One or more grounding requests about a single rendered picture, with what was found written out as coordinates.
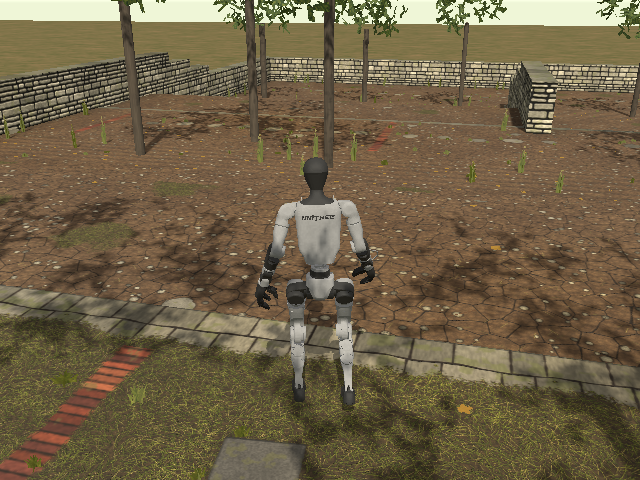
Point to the right robot forearm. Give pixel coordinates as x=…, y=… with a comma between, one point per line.
x=365, y=258

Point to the right robot upper arm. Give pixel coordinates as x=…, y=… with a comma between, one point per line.
x=348, y=209

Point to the robot right shin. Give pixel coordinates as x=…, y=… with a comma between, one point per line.
x=346, y=357

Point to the robot left thigh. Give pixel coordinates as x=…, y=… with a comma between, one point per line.
x=296, y=297

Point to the left robot forearm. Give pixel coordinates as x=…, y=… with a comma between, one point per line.
x=268, y=269

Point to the robot left hand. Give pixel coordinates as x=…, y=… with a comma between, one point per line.
x=260, y=294

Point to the left robot upper arm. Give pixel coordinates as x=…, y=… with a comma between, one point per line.
x=286, y=212

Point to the robot right hand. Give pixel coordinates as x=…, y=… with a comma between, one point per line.
x=360, y=270

